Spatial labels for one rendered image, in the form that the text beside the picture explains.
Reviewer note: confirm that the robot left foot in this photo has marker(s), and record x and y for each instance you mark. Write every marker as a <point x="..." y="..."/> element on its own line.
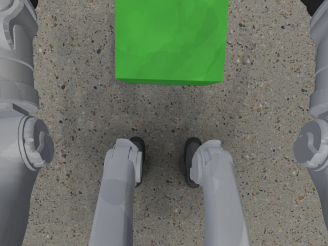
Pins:
<point x="141" y="145"/>

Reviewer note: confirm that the carton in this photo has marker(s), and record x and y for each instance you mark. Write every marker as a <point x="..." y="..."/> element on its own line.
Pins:
<point x="170" y="42"/>

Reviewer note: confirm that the robot left upper arm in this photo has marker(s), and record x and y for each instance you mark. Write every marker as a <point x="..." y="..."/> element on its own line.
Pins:
<point x="25" y="147"/>

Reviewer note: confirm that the right robot hand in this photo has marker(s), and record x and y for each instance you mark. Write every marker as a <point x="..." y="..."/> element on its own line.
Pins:
<point x="312" y="5"/>

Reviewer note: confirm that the left robot forearm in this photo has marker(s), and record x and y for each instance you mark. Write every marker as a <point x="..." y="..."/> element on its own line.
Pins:
<point x="18" y="28"/>

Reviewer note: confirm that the robot right shin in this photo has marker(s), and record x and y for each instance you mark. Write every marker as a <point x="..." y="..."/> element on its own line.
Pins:
<point x="210" y="143"/>

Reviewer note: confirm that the robot right upper arm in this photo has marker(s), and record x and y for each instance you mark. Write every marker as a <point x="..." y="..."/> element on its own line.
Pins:
<point x="311" y="151"/>

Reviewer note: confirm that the right robot forearm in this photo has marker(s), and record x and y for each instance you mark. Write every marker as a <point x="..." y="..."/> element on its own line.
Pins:
<point x="319" y="34"/>

